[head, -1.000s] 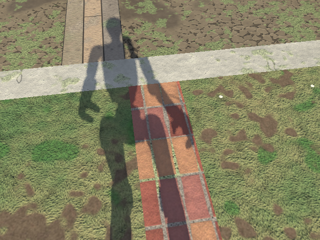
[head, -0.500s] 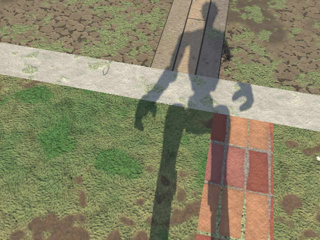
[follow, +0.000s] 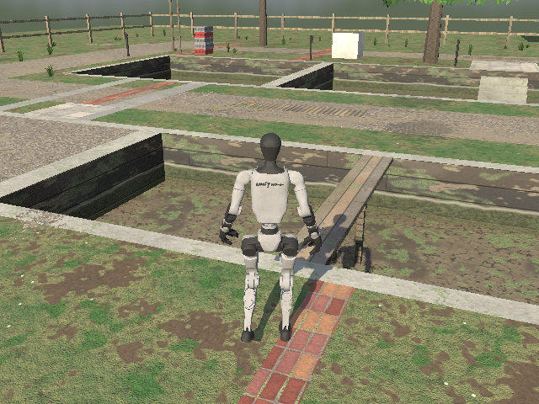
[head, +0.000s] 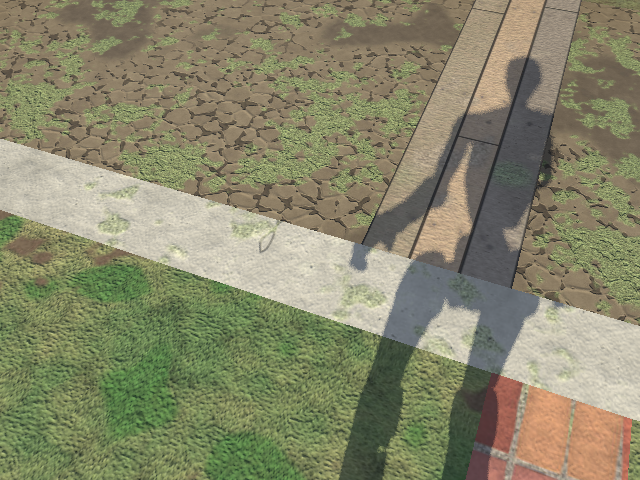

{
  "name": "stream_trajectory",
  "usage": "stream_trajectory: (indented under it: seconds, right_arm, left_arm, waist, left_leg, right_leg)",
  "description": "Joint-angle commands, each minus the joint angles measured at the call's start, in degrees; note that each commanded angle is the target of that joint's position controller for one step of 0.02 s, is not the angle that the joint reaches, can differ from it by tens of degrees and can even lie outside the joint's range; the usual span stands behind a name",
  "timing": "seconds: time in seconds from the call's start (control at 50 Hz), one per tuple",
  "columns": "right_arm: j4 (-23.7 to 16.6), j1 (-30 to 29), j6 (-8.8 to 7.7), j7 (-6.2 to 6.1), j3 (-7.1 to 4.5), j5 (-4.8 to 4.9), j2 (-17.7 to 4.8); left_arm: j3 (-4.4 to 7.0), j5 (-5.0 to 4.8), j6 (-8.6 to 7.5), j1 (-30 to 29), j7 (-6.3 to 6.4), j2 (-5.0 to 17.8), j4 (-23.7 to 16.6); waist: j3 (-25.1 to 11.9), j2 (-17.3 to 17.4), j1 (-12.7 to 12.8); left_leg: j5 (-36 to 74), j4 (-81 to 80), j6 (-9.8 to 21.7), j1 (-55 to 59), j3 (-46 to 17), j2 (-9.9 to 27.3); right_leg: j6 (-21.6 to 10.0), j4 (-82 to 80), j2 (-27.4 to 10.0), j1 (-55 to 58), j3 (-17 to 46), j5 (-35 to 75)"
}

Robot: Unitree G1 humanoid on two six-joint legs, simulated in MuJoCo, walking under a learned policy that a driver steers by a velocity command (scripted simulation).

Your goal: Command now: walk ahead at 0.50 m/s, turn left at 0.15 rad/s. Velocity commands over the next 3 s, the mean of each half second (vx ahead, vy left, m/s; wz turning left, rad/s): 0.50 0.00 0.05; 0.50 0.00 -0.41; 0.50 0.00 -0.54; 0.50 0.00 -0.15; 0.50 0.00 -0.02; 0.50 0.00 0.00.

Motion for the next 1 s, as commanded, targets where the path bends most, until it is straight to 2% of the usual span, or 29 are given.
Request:
stream_trajectory:
  seconds: [0.02,0.1,0.16,0.22,0.28,0.32,0.34,0.36,0.38,0.4,0.42,0.44,0.46,0.48,0.5,0.52,0.58,0.64,0.7,0.8,0.84,0.86,0.88,0.9,0.92,0.94,0.96,0.98,1.0]
  right_arm:
    - [-5.89,-3.50,-1.34,0.18,-1.71,-0.56,-5.73]
    - [-6.65,-6.31,-1.32,0.20,-0.66,-1.01,-2.94]
    - [-7.47,-11.75,-1.91,0.69,0.04,-0.90,-1.57]
    - [-8.47,-17.05,-2.34,1.49,0.21,-0.28,-1.45]
    - [-9.92,-20.70,-2.72,2.40,-0.02,0.13,-2.21]
    - [-9.94,-19.79,-2.92,2.80,-0.52,0.11,-3.44]
    - [-9.23,-16.81,-2.97,2.75,-1.13,-0.11,-4.65]
    - [-7.18,-10.06,-2.92,2.44,-2.24,-0.44,-6.49]
    - [-5.08,-1.00,-2.76,1.85,-3.47,-0.93,-9.52]
    - [-4.37,6.01,-2.37,1.28,-4.72,-2.14,-15.59]
    - [-3.43,7.72,-2.03,1.48,-4.15,-0.94,-13.28]
    - [-3.51,4.73,-1.92,1.40,-2.98,-0.59,-9.73]
    - [-3.83,1.30,-1.89,1.25,-2.34,-0.65,-7.82]
    - [-3.70,-2.15,-1.91,1.38,-1.64,-0.88,-5.85]
    - [-3.74,-4.59,-2.45,1.57,-1.31,-1.42,-4.65]
    - [-3.47,-6.04,-2.91,1.67,-1.37,-1.70,-4.49]
    - [-1.73,-6.66,-4.27,1.46,-1.98,-2.04,-5.44]
    - [0.00,-5.11,-3.98,0.71,-2.23,-1.91,-6.09]
    - [0.94,-4.76,-4.04,0.17,-2.40,-1.63,-7.40]
    - [3.80,-0.61,-2.27,-0.29,-2.93,-0.59,-8.85]
    - [3.91,-0.51,-0.77,-0.89,-3.30,-0.39,-9.64]
    - [3.60,-1.04,-0.28,-1.28,-3.60,-0.01,-10.64]
    - [3.44,-2.23,0.18,-1.54,-3.68,0.24,-11.41]
    - [2.77,-4.11,0.42,-1.95,-3.44,0.46,-11.10]
    - [1.64,-2.00,-0.49,-2.06,-2.33,-0.92,-8.06]
    - [-0.33,4.46,-2.31,-0.71,-0.03,-1.71,-1.39]
    - [-0.02,-0.26,-4.19,0.28,-1.28,0.03,-6.83]
    - [-0.84,-4.24,-4.67,0.65,-1.65,1.70,-7.33]
    - [-1.82,-6.95,-4.99,0.28,-1.42,0.98,-6.23]
  left_arm:
    - [1.08,0.54,-0.14,2.93,0.36,5.46,-1.89]
    - [1.77,-0.45,-0.52,4.78,0.83,8.15,-0.29]
    - [1.97,-0.93,0.10,6.63,1.16,9.26,0.87]
    - [2.01,-1.43,0.71,10.02,1.23,10.05,2.44]
    - [2.10,-1.67,1.66,12.39,1.32,10.49,3.85]
    - [2.38,-1.68,2.29,12.21,1.42,11.17,4.23]
    - [2.55,-1.79,2.55,11.34,1.58,11.80,4.15]
    - [2.34,-1.90,2.77,10.56,1.74,11.46,4.03]
    - [1.52,-1.21,2.67,10.15,2.04,9.73,3.25]
    - [-0.35,0.06,1.69,14.49,1.94,4.12,1.10]
    - [-0.70,-0.67,0.47,15.52,1.62,4.16,1.61]
    - [0.72,-2.32,-0.14,11.15,1.23,9.23,0.92]
    - [0.76,-2.84,-0.24,6.91,1.07,9.32,-0.10]
    - [0.76,-2.33,0.12,4.94,1.24,8.28,-0.27]
    - [1.14,-1.64,0.90,5.38,1.32,8.24,-0.04]
    - [1.09,-1.67,1.80,7.06,1.30,7.15,0.53]
    - [0.96,-1.67,3.36,6.98,1.65,5.06,0.42]
    - [0.83,-1.60,3.06,2.76,1.47,4.15,-1.00]
    - [0.38,-1.23,2.56,-2.80,0.48,3.18,-2.56]
    - [-0.05,-0.82,3.02,-9.46,-1.25,2.44,-6.48]
    - [0.31,-0.79,3.57,-8.69,-1.46,2.54,-7.79]
    - [0.99,-0.65,3.87,-6.29,-1.46,3.76,-7.95]
    - [2.15,-0.74,3.90,-0.13,-1.38,6.03,-6.45]
    - [4.16,-1.13,3.77,9.20,-0.83,9.60,-4.47]
    - [6.02,-1.45,4.37,15.57,0.73,15.76,-3.26]
    - [5.75,-2.38,4.16,12.23,0.69,18.23,-4.76]
    - [4.55,-2.42,4.51,13.78,0.30,12.92,-5.25]
    - [3.74,-2.35,4.69,13.56,0.15,10.16,-4.02]
    - [3.28,-2.16,4.58,10.02,0.13,8.90,-4.64]
  waist:
    - [0.03,-6.78,0.97]
    - [-0.09,-6.02,1.03]
    - [0.45,-5.49,2.98]
    - [1.48,-5.60,5.19]
    - [2.66,-5.99,5.75]
    - [2.10,-6.95,4.14]
    - [0.31,-7.31,1.93]
    - [-3.79,-6.65,-1.88]
    - [-10.49,-4.78,-5.93]
    - [-19.68,7.37,-5.66]
    - [-24.56,14.64,-5.71]
    - [-15.55,8.73,-6.25]
    - [-9.35,5.51,-5.20]
    - [-4.85,2.09,-3.27]
    - [-2.58,3.47,-1.43]
    - [-1.86,4.79,0.11]
    - [0.08,3.15,1.45]
    - [1.38,1.35,0.45]
    - [2.95,0.91,-1.57]
    - [4.11,-0.11,-4.11]
    - [2.75,1.11,-2.64]
    - [0.53,2.78,-0.99]
    - [-2.67,4.13,2.38]
    - [-7.19,2.90,7.75]
    - [-13.43,-6.43,8.98]
    - [-21.44,-18.66,2.21]
    - [-24.02,-10.32,7.17]
    - [-15.03,-7.44,6.68]
    - [-7.33,-1.19,4.27]
  left_leg:
    - [5.65,-1.66,-0.21,-16.49,-1.00,7.32]
    - [11.45,-12.13,-1.91,-16.82,1.48,8.46]
    - [21.10,-23.79,-2.33,-14.49,2.97,7.73]
    - [26.73,-31.70,-2.40,-11.34,4.52,5.94]
    - [24.48,-35.92,-1.04,-11.64,4.54,4.95]
    - [20.84,-37.83,0.67,-8.66,4.92,4.11]
    - [19.49,-39.12,1.75,-3.78,5.99,2.84]
    - [20.39,-41.04,3.38,6.04,7.44,1.41]
    - [21.84,-39.26,5.85,20.87,3.49,5.56]
    - [20.74,-38.33,13.36,43.23,-18.79,20.69]
    - [12.47,-46.59,18.41,47.60,-36.60,25.52]
    - [7.69,-48.17,15.61,41.17,-29.72,23.73]
    - [8.83,-49.38,13.38,33.10,-21.32,21.31]
    - [11.13,-51.79,12.01,25.36,-15.97,18.86]
    - [14.28,-54.10,11.19,19.71,-12.00,17.08]
    - [15.82,-56.17,10.93,15.81,-9.16,16.31]
    - [22.18,-59.76,11.30,11.75,-2.06,16.19]
    - [25.54,-60.28,10.31,14.51,3.53,15.50]
    - [26.73,-61.10,8.18,14.41,9.44,13.93]
    - [34.89,-55.47,7.36,25.42,12.25,17.59]
    - [49.15,-49.33,6.20,28.05,13.91,17.87]
    - [59.62,-44.80,5.39,28.54,14.74,17.75]
    - [66.67,-37.38,4.18,27.58,15.46,16.91]
    - [64.29,-25.04,1.98,22.60,17.14,14.19]
    - [40.13,-6.03,-1.24,8.43,17.58,10.84]
    - [-9.62,14.74,-4.75,-14.31,7.83,-1.94]
    - [-7.92,16.80,-3.12,-19.88,-2.25,1.60]
    - [-4.98,15.39,-1.97,-22.80,-0.91,3.49]
    - [-1.24,9.71,-1.76,-21.84,-0.38,5.60]
  right_leg:
    - [-9.94,-17.55,-15.56,12.92,21.96,-2.98]
    - [-11.23,-20.16,-14.94,12.00,14.40,10.11]
    - [-9.50,-20.50,-13.05,12.33,9.06,13.29]
    - [-8.52,-19.88,-13.05,13.50,7.18,12.85]
    - [-7.83,-17.87,-15.47,18.42,8.27,13.93]
    - [-6.81,-15.32,-16.64,21.13,8.34,19.73]
    - [-6.04,-11.66,-16.19,21.73,7.41,27.51]
    - [-4.76,-3.91,-14.04,20.53,5.10,35.32]
    - [-2.71,8.50,-11.54,13.39,3.01,30.48]
    - [1.09,30.72,-4.15,-7.64,-0.20,6.59]
    - [1.97,41.76,-0.10,-19.03,5.73,-22.45]
    - [1.47,45.84,-3.69,-24.80,7.90,-20.55]
    - [1.12,44.24,-6.26,-25.03,6.48,-15.40]
    - [1.41,40.54,-8.35,-23.30,5.53,-11.78]
    - [1.82,37.77,-9.71,-20.17,6.19,-8.42]
    - [2.33,36.92,-10.22,-16.97,6.51,-6.41]
    - [3.87,34.14,-10.04,-17.08,7.55,-1.13]
    - [4.11,26.21,-9.47,-20.84,8.31,8.07]
    - [3.24,14.83,-8.41,-17.38,4.27,17.02]
    - [0.75,7.72,-7.18,-21.09,1.39,12.68]
    - [-1.05,7.26,-4.76,-17.83,-1.80,6.24]
    - [-2.16,7.82,-2.58,-13.52,-3.72,2.59]
    - [-3.49,7.37,-0.43,-5.95,-4.66,0.58]
    - [-5.75,2.96,1.41,7.18,-4.47,6.14]
    - [-10.45,2.27,-8.70,24.09,11.45,15.40]
    - [-22.84,-5.05,-20.87,42.94,43.03,8.17]
    - [-20.92,-9.66,-20.57,42.86,43.62,-1.82]
    - [-18.39,-10.06,-18.50,36.40,36.72,-4.31]
    - [-16.25,-10.92,-16.18,26.14,30.98,-1.17]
